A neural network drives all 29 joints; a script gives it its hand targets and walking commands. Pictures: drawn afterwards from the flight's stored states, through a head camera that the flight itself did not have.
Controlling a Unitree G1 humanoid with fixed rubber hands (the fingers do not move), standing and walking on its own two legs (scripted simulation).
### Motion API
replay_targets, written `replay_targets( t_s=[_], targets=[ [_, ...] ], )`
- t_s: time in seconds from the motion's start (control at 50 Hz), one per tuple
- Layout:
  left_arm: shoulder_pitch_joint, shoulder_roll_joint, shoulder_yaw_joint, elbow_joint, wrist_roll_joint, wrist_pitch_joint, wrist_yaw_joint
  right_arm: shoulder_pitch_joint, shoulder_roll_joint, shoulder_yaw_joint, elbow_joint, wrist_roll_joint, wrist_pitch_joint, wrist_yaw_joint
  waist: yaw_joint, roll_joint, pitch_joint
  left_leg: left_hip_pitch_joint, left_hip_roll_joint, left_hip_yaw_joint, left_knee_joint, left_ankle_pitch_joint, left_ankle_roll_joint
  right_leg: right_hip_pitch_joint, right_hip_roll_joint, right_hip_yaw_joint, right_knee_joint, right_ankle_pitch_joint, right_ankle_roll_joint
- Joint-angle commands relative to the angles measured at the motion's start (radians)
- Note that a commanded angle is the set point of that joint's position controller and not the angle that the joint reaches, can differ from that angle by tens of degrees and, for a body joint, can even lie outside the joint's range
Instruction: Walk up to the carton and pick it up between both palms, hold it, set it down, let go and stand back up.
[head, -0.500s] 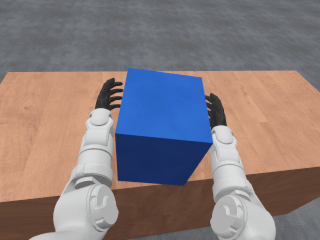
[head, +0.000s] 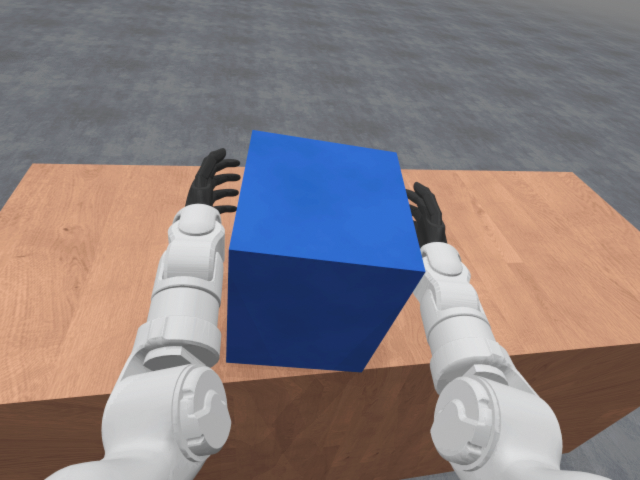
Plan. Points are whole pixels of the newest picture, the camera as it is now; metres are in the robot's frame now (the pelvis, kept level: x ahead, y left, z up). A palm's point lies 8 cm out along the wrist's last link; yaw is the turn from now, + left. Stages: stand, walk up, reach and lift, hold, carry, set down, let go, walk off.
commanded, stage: reach and lift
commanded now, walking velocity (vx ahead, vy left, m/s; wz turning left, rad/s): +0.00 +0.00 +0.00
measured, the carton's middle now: (310, 258) +0.41 +0.03 +0.08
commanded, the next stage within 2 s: hold in 1.90 s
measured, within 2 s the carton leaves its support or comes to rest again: neither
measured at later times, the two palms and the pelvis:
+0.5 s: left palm (207, 202) +0.39 +0.16 +0.18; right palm (445, 232) +0.39 -0.13 +0.17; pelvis -0.01 +0.00 +0.00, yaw +0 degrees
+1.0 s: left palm (206, 189) +0.37 +0.16 +0.21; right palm (459, 221) +0.38 -0.13 +0.20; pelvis -0.01 +0.00 +0.00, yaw +0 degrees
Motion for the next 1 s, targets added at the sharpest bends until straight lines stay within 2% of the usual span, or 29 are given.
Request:
replay_targets(
  t_s=[0.0,0.12,0.24,0.38,0.6,0.98],
  targets=[
    [-0.493,-0.492,-0.304,-0.014,-0.079,0.01,-0.099,-0.7,0.359,0.259,-0.102,0.054,-0.069,0.084,-0.029,0.112,-0.4,0.526,0.066,-0.042,0.052,0.12,-0.07,-0.214,-0.004,-0.069,-0.071,0.086,0.021],
    [-0.484,-0.517,-0.373,-0.069,-0.12,0.045,-0.085,-0.724,0.342,0.339,-0.12,0.134,-0.057,0.078,-0.029,0.118,-0.419,0.54,0.072,-0.06,0.065,0.147,-0.078,-0.2,0.004,-0.063,-0.068,0.102,0.013],
    [-0.48,-0.525,-0.41,-0.123,-0.15,0.093,-0.08,-0.749,0.339,0.421,-0.151,0.217,-0.023,0.07,-0.022,0.104,-0.406,0.521,0.07,-0.071,0.064,0.118,-0.068,-0.183,0.004,-0.048,-0.065,0.102,0.017],
    [-0.489,-0.523,-0.437,-0.189,-0.176,0.158,-0.09,-0.767,0.345,0.488,-0.2,0.292,0.031,0.051,-0.037,0.093,-0.381,0.51,0.061,-0.081,0.065,0.069,-0.053,-0.176,-0.002,-0.035,-0.063,0.097,0.028],
    [-0.491,-0.511,-0.45,-0.268,-0.182,0.247,-0.121,-0.775,0.345,0.558,-0.276,0.377,0.104,0.014,-0.07,0.093,-0.334,0.516,0.052,-0.093,0.069,0.037,-0.043,-0.171,-0.009,-0.032,-0.064,0.089,0.043],
    [-0.461,-0.505,-0.504,-0.434,-0.188,0.354,-0.131,-0.781,0.346,0.693,-0.429,0.5,0.183,-0.032,-0.09,0.095,-0.333,0.541,0.053,-0.105,0.069,0.044,-0.038,-0.171,0.0,-0.037,-0.066,0.103,0.049]
  ],
)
